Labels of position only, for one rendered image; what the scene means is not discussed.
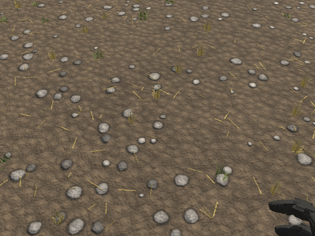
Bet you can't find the right robot hand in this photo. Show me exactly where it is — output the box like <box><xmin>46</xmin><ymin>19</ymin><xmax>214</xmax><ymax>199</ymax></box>
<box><xmin>269</xmin><ymin>198</ymin><xmax>315</xmax><ymax>236</ymax></box>

